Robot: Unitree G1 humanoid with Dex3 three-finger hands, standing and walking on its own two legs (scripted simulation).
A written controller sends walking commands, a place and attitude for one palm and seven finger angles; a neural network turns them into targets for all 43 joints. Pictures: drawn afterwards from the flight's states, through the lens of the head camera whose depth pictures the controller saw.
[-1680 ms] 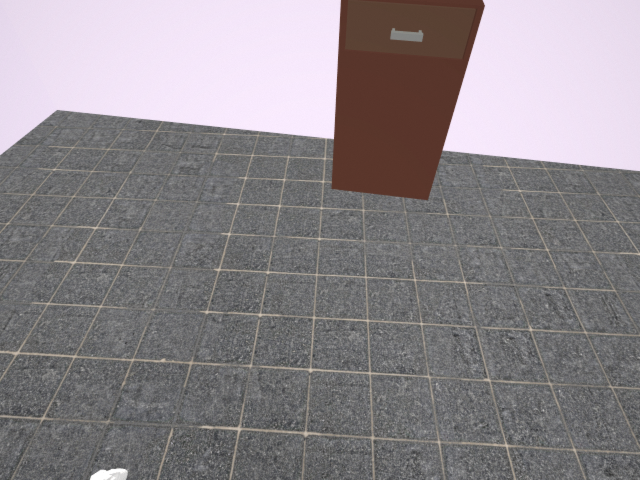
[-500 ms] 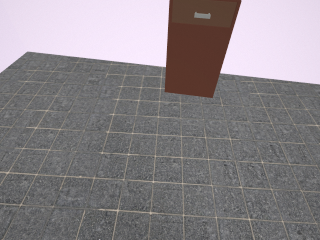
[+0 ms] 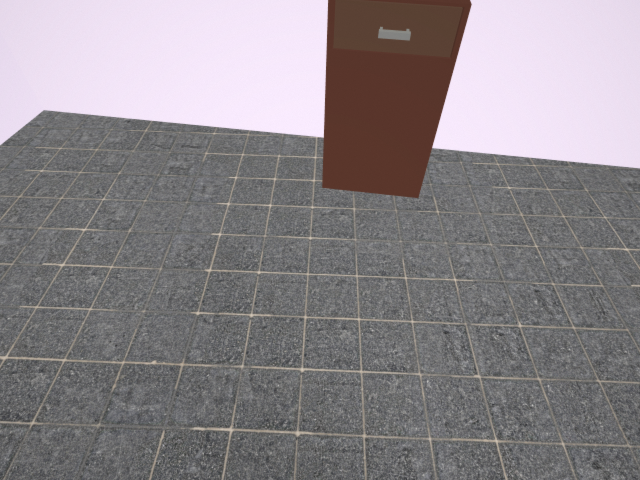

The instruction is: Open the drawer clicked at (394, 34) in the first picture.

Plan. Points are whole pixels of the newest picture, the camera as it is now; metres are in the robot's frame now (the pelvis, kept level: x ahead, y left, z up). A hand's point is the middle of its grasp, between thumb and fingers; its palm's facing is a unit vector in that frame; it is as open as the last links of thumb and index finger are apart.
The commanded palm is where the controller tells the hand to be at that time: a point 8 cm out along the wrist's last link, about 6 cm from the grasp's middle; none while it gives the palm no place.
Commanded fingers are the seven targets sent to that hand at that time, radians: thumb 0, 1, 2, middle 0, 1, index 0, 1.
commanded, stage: walk to a spot facing it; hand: left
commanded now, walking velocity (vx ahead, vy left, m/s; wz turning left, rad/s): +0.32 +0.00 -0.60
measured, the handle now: (394, 32) +1.50 -0.15 -0.02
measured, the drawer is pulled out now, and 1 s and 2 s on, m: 0.00 0.00 0.00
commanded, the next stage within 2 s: turn to face it in 1.66 s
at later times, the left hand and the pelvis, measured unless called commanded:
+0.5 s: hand out of the picture +0.12 +0.13 -0.17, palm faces -0.15 -0.97 -0.17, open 7.4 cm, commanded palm none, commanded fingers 0.00 0.90 0.90 -0.20 -0.30 -0.20 -0.30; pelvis +0.14 -0.04 +0.00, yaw -13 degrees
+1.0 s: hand (292, 270) +0.54 +0.10 -0.16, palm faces -0.42 -0.89 -0.19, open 7.4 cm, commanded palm none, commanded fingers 0.00 0.90 0.90 -0.20 -0.30 -0.20 -0.30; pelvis +0.36 -0.04 +0.00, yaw -26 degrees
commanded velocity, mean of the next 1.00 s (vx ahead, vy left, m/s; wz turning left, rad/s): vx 0.35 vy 0.00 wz -0.41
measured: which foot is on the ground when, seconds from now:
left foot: down 0.00-0.20, up 0.22-0.64, down 0.66-1.00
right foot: down 0.00-0.66, up 0.68-1.00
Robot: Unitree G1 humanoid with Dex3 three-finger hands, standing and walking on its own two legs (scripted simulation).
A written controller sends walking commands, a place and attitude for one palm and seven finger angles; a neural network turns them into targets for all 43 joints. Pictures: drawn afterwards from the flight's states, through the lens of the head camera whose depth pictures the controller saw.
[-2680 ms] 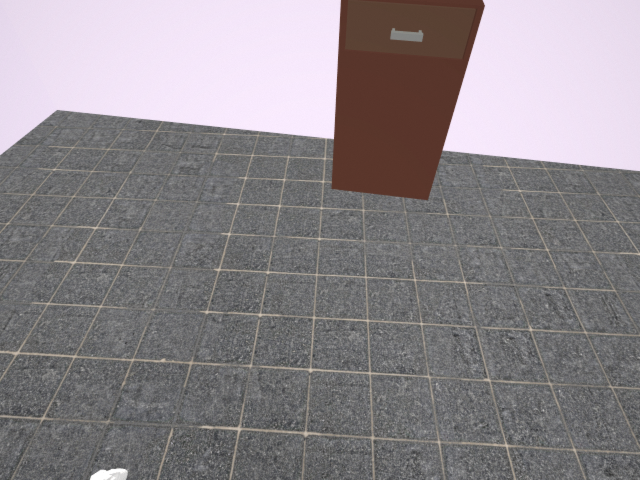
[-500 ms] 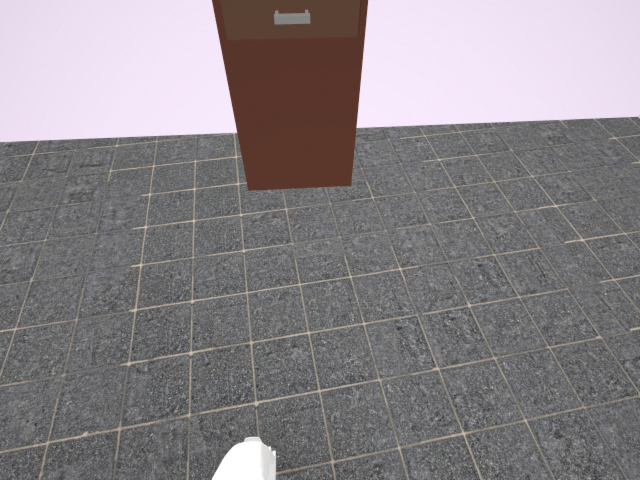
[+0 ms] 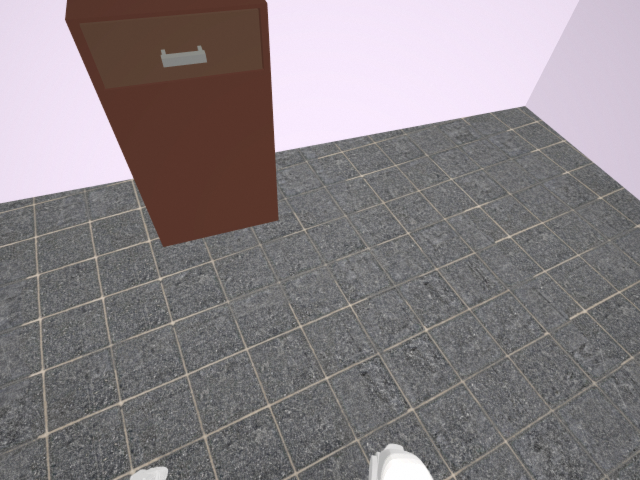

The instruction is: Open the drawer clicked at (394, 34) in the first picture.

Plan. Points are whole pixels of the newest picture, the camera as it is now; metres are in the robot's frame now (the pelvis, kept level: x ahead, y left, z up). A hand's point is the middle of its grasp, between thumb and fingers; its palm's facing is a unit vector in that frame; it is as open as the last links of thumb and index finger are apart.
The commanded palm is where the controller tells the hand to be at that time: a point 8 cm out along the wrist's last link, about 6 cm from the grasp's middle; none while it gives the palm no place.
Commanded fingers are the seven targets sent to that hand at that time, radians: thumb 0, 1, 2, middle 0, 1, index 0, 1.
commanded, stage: walk to a spot facing it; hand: left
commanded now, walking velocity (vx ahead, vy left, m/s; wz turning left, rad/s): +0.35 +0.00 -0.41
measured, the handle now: (183, 54) +1.07 +0.40 -0.02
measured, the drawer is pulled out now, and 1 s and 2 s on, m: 0.00 0.00 0.00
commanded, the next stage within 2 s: turn to face it in 0.66 s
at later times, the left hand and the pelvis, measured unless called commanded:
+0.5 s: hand (226, 386) +0.28 +0.16 -0.18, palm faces -0.09 -0.97 -0.22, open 7.2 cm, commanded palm none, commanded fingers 0.00 0.90 0.90 -0.20 -0.30 -0.20 -0.30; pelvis +0.23 -0.04 -0.01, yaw -8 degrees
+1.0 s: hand (280, 264) +0.53 +0.09 -0.18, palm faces -0.25 -0.95 -0.19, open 7.4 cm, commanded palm none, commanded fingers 0.00 0.90 0.90 -0.20 -0.30 -0.20 -0.30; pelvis +0.39 -0.05 -0.01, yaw -14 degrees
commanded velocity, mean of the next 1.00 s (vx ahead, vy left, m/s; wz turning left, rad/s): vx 0.20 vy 0.00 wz -0.10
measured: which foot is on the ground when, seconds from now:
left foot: down 0.00-0.18, up 0.20-0.56, down 0.58-1.00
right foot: up 0.00-0.16, down 0.18-0.60, up 0.62-0.96, down 0.98-1.00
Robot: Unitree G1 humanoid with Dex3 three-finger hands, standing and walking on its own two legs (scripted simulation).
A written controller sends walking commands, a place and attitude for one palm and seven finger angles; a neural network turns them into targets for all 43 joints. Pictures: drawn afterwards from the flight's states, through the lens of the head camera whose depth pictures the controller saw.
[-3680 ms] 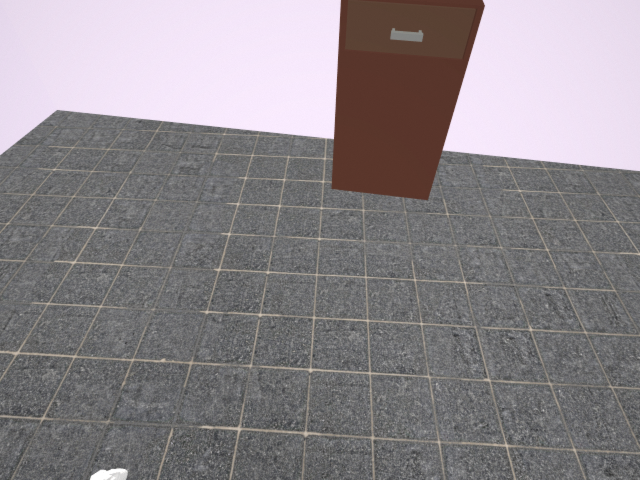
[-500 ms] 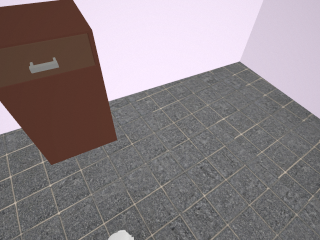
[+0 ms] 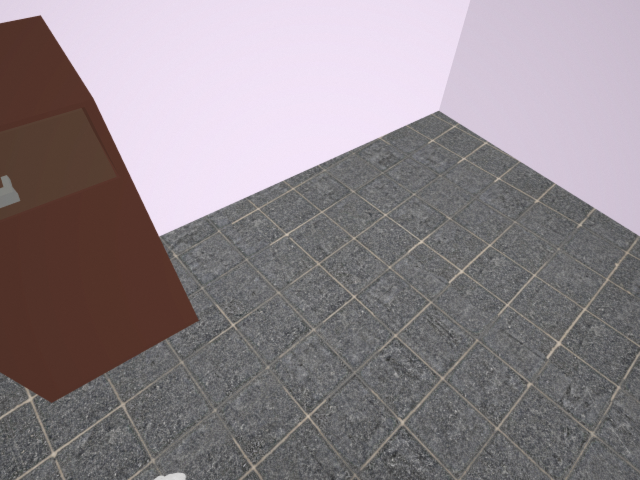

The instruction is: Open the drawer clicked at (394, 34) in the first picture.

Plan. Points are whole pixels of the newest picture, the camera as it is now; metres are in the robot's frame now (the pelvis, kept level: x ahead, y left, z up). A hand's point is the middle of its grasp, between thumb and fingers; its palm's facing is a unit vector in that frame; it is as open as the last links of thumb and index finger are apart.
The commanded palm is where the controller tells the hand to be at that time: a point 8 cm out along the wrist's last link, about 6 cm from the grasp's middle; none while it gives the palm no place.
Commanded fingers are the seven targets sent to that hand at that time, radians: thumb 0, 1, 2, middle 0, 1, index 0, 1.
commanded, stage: turn to face it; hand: left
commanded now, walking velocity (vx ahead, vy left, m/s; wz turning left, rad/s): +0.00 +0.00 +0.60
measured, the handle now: out of the picture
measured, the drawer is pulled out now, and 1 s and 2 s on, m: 0.00 0.00 0.00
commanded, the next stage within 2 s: take the last steps up to it in 0.92 s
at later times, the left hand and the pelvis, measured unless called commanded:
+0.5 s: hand out of the picture +0.03 +0.26 -0.17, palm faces +0.33 -0.91 -0.23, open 7.4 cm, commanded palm none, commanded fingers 0.00 0.90 0.90 -0.20 -0.30 -0.20 -0.30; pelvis +0.01 +0.03 +0.00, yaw +17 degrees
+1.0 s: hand out of the picture -0.04 +0.16 -0.14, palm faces +0.53 -0.80 -0.27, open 7.4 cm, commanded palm none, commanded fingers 0.00 0.90 0.90 -0.20 -0.30 -0.20 -0.30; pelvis +0.01 -0.03 +0.01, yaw +31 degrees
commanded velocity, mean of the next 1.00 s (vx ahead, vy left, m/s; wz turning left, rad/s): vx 0.00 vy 0.00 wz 0.46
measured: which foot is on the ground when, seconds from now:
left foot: down 0.00-0.00, up 0.02-0.32, down 0.34-0.80, up 0.82-1.00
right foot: down 0.00-0.34, up 0.36-0.78, down 0.80-1.00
